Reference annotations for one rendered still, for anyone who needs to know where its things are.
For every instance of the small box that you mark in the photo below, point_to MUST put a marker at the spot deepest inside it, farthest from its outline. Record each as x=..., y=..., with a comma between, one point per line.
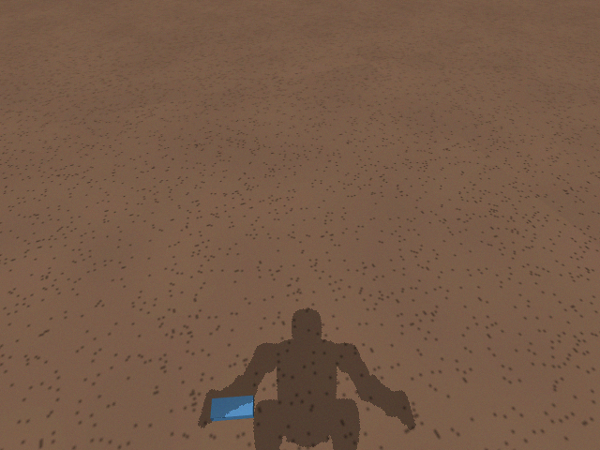
x=230, y=408

